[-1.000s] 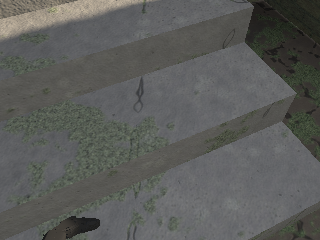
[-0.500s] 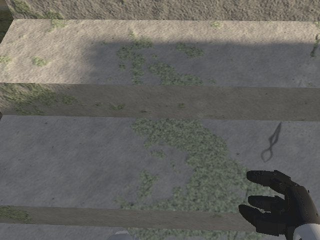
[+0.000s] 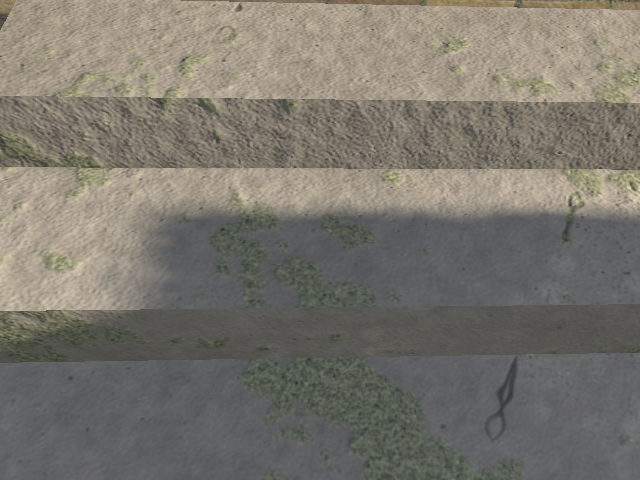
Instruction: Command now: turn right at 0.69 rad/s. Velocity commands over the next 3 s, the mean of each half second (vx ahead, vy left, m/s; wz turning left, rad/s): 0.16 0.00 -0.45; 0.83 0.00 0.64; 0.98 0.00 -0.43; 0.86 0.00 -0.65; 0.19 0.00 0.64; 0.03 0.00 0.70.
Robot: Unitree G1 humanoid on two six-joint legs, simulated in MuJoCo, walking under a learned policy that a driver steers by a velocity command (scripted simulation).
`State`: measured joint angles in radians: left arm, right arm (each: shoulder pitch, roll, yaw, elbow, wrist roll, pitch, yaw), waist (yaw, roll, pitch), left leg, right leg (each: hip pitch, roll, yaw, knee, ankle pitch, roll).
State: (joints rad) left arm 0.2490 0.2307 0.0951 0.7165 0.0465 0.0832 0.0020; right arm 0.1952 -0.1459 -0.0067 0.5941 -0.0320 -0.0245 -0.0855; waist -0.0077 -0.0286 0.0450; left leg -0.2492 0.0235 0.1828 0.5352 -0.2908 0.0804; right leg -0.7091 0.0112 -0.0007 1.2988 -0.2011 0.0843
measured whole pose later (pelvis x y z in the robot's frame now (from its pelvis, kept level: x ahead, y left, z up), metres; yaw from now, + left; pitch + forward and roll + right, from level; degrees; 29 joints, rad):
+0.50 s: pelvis +0.10 -0.05 +0.00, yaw -13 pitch +2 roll +1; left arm 0.34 0.20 0.04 0.75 0.04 -0.07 0.00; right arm 0.30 -0.21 -0.07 0.72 -0.02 0.01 0.01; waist -0.02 0.03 -0.11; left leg -0.90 -0.02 -0.05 1.90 -0.27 0.03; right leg -0.22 0.01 -0.09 0.49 -0.31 -0.06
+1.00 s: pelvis +0.44 +0.01 +0.12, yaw +7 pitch +3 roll +1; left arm 0.07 0.14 -0.01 0.57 0.08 -0.10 -0.03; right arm 0.40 -0.23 -0.07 0.88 -0.02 -0.05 0.01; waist -0.01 -0.01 -0.09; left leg -0.49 -0.23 0.01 0.95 -0.50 0.17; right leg -0.89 -0.06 0.13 2.04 -0.09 -0.09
